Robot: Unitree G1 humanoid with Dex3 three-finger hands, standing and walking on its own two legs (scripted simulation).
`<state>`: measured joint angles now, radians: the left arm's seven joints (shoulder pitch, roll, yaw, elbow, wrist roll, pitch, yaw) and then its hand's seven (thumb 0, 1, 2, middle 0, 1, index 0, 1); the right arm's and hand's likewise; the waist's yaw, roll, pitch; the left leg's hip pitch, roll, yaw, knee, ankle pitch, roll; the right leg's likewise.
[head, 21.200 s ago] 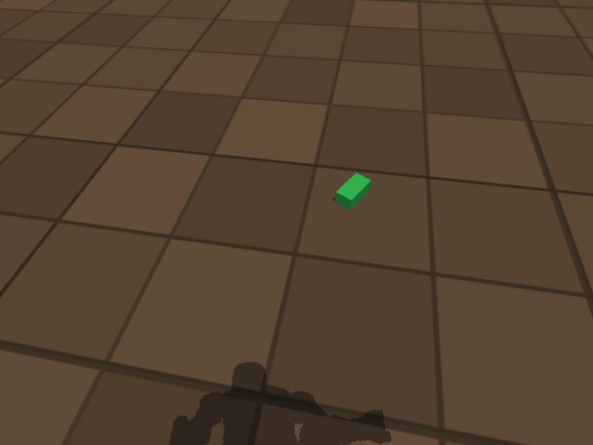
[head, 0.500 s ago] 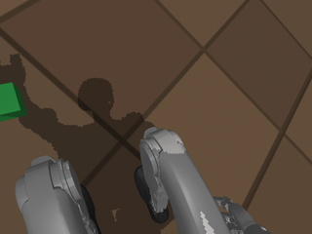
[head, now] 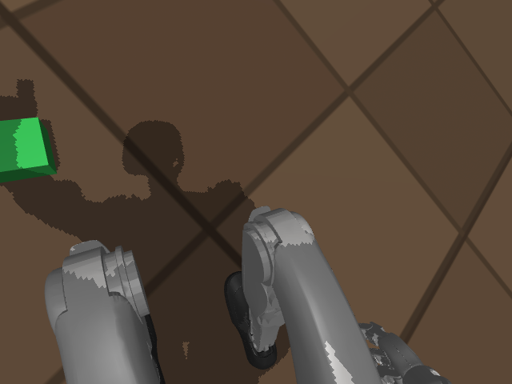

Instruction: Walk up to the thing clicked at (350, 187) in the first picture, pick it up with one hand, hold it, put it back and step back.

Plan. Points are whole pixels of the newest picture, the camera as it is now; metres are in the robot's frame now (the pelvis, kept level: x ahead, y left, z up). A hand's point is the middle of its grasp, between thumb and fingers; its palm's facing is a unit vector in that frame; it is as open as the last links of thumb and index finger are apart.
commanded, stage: close in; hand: left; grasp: from above
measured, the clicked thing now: out of the picture +0.48 +0.35 -0.29
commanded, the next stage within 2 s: rest palm in 0.24 s
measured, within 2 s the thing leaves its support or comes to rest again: neither
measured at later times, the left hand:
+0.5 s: hand out of the picture +0.45 +0.34 -0.20, palm faces -0.50 -0.11 -0.86, open 14.1 cm
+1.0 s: hand out of the picture +0.46 +0.34 -0.24, palm faces -0.45 -0.12 -0.88, open 14.2 cm
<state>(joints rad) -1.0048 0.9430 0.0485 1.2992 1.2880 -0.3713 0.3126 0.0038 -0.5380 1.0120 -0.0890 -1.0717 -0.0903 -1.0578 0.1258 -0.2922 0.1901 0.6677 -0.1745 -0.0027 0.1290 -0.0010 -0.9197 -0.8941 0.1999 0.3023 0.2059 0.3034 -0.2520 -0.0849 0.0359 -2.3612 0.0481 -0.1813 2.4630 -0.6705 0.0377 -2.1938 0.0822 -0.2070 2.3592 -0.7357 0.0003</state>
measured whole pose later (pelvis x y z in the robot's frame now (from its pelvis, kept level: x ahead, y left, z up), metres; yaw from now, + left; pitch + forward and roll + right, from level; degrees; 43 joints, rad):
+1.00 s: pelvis +0.00 +0.00 -0.01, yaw -3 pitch +28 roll -14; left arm -1.06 1.06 0.09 1.63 1.29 -0.27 0.47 0.01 -0.52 0.98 -0.09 -0.99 -0.08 -0.99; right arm 0.10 -0.30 0.32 0.62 -0.21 -0.12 0.15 0.00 -0.91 -0.90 0.20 0.30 0.21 0.30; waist -0.35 -0.14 0.13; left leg -2.38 0.07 -0.23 2.52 -0.68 0.04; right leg -2.22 0.11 -0.24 2.38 -0.71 0.01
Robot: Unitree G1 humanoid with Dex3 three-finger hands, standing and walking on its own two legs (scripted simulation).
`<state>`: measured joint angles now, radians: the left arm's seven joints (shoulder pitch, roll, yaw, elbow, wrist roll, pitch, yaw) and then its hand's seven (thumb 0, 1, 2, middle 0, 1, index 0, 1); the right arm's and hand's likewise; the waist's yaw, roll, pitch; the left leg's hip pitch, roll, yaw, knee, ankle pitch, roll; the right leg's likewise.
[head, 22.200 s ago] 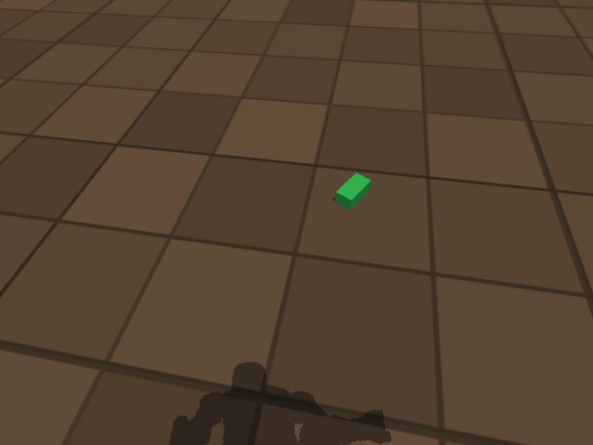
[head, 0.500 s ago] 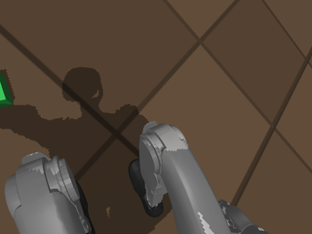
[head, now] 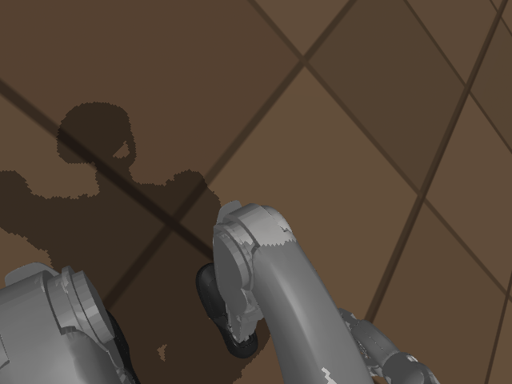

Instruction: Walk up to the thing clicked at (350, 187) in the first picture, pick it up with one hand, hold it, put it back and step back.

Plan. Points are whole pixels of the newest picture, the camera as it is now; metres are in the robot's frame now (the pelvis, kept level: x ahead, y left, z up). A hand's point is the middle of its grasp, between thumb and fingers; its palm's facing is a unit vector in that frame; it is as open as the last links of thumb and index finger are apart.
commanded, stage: rest palm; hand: left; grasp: from above
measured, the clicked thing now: out of the picture +0.46 +0.37 -0.28
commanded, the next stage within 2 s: close in 1.16 s
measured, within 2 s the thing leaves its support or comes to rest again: neither
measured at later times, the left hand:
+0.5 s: hand out of the picture +0.44 +0.36 -0.24, palm faces -0.44 -0.13 -0.89, open 14.2 cm
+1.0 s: hand out of the picture +0.44 +0.36 -0.24, palm faces -0.47 -0.15 -0.87, open 13.6 cm
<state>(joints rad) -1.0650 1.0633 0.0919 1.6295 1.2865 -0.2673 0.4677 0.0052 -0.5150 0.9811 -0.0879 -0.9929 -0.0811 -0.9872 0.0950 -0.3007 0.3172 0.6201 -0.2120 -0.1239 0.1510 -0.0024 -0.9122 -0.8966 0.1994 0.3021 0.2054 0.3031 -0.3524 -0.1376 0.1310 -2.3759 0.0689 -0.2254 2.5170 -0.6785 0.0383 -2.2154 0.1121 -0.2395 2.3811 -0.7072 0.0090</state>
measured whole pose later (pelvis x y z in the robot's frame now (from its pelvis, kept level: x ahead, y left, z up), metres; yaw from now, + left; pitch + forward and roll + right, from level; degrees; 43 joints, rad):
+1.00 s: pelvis +0.00 +0.00 +0.00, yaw -2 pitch +26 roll -15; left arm -1.06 1.13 0.06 1.65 1.26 -0.30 0.49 0.00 -0.45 0.98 -0.11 -1.06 -0.11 -1.04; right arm 0.06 -0.34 0.38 0.60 -0.23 -0.16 0.17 0.00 -0.92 -0.90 0.20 0.30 0.20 0.30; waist -0.36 -0.18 0.19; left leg -2.35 0.07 -0.27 2.54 -0.69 0.03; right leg -2.19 0.13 -0.27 2.38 -0.70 0.01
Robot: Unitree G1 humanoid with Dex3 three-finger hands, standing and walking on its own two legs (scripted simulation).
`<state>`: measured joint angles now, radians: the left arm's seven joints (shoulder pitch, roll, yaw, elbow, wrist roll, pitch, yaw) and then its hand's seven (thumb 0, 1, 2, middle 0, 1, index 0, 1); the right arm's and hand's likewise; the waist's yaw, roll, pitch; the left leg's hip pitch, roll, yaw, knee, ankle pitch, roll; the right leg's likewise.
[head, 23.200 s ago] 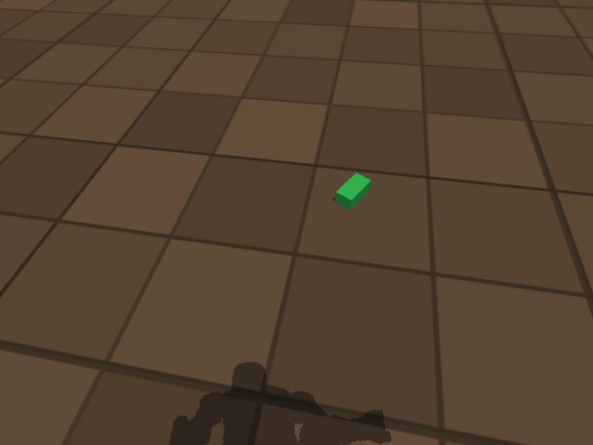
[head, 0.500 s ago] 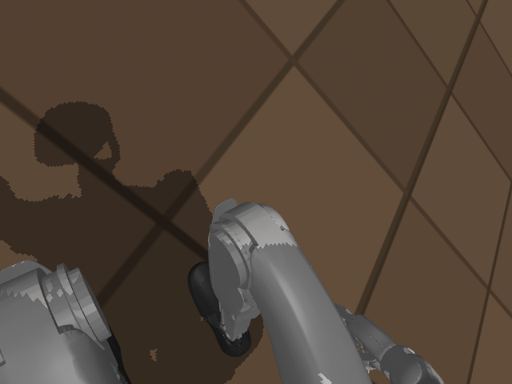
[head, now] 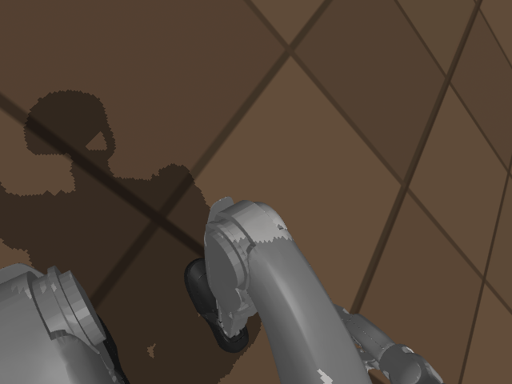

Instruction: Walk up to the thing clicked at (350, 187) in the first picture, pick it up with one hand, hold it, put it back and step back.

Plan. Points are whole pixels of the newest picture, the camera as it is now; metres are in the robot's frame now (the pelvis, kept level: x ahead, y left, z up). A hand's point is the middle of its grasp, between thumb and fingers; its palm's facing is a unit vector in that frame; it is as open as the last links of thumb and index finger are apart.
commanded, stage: rest palm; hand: left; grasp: from above
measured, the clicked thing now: out of the picture +0.45 +0.38 -0.27
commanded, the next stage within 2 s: close in 0.16 s
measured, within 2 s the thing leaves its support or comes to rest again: neither
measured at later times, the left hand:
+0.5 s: hand out of the picture +0.43 +0.38 -0.24, palm faces -0.44 -0.15 -0.88, open 13.2 cm
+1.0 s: hand out of the picture +0.44 +0.37 -0.24, palm faces -0.42 -0.15 -0.90, open 11.8 cm
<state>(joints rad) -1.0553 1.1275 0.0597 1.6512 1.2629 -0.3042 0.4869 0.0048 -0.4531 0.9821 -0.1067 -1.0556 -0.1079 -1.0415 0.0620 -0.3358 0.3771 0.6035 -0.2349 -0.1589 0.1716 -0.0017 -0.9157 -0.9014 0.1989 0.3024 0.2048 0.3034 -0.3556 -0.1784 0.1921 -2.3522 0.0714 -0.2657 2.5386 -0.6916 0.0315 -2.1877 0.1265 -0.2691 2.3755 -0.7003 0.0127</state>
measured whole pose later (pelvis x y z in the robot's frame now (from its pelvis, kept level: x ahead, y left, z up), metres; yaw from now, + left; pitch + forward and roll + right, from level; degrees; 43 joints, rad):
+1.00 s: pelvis +0.00 +0.00 +0.00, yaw +0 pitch +25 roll -15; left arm -1.06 1.13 0.06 1.64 1.28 -0.31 0.52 0.01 -0.14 0.74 -0.30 -0.92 -0.33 -0.88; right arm 0.04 -0.34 0.39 0.59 -0.24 -0.17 0.17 0.00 -0.91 -0.90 0.20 0.30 0.20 0.30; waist -0.35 -0.19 0.20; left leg -2.35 0.07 -0.27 2.54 -0.68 0.03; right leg -2.19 0.13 -0.27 2.37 -0.68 0.02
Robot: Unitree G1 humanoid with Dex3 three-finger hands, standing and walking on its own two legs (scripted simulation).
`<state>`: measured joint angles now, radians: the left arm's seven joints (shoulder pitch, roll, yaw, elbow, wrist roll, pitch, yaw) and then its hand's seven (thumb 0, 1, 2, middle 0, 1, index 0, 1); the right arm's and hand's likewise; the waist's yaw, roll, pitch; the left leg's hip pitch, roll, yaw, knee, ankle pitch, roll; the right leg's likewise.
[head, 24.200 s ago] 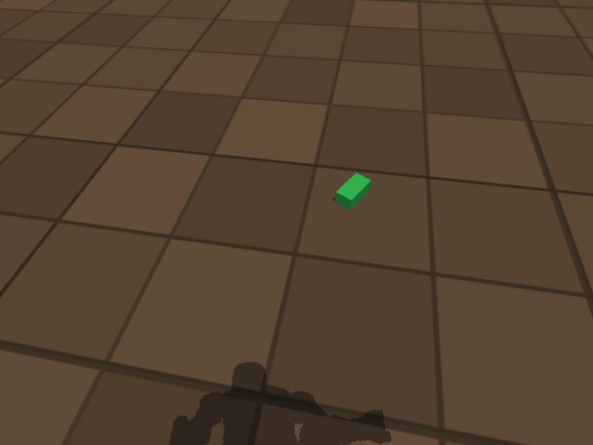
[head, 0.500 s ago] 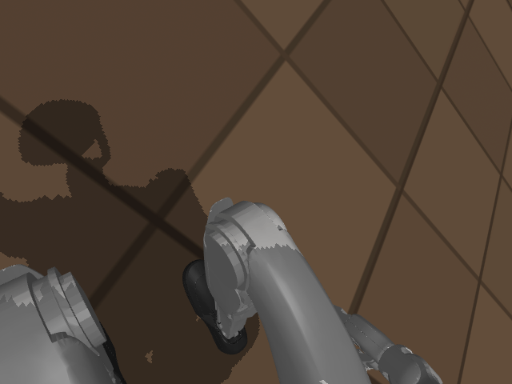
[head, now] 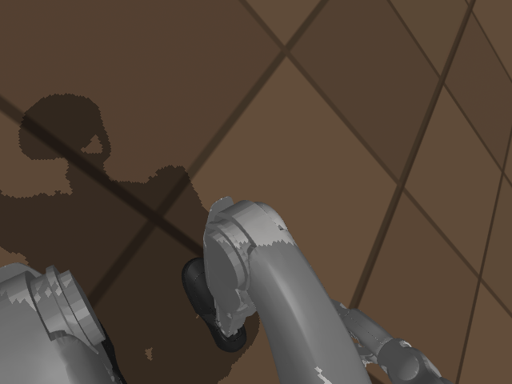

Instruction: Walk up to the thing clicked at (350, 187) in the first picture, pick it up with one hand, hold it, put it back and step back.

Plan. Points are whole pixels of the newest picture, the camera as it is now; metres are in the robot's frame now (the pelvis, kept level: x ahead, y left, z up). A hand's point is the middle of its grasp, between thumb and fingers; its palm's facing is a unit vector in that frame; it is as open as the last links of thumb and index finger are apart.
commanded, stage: close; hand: left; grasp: from above
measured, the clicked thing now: out of the picture +0.46 +0.39 -0.27
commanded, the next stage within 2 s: settle in 0.66 s
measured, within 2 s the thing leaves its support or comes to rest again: leaves its support in 1.16 s
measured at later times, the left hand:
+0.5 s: hand out of the picture +0.44 +0.38 -0.23, palm faces -0.43 -0.16 -0.89, open 11.1 cm
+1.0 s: hand out of the picture +0.44 +0.38 -0.23, palm faces -0.43 -0.16 -0.89, open 11.0 cm
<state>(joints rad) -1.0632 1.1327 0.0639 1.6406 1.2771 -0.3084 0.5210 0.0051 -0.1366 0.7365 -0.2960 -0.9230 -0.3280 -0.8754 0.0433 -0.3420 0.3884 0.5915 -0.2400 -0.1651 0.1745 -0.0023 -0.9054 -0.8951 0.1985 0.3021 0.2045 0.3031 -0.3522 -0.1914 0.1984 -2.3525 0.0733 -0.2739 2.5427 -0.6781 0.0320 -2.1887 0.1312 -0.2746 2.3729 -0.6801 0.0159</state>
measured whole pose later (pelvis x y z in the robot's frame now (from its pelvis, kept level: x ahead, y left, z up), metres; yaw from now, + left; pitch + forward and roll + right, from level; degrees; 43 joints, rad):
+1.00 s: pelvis +0.00 +0.00 +0.00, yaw +0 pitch +26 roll -16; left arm -1.07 1.13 0.06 1.62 1.27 -0.29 0.47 0.01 -0.08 0.54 -0.56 -0.61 -0.58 -0.58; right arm 0.06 -0.34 0.39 0.58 -0.23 -0.15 0.16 0.00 -0.92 -0.90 0.20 0.30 0.21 0.30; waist -0.35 -0.18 0.18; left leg -2.36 0.07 -0.27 2.54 -0.68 0.04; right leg -2.19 0.13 -0.27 2.37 -0.69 0.02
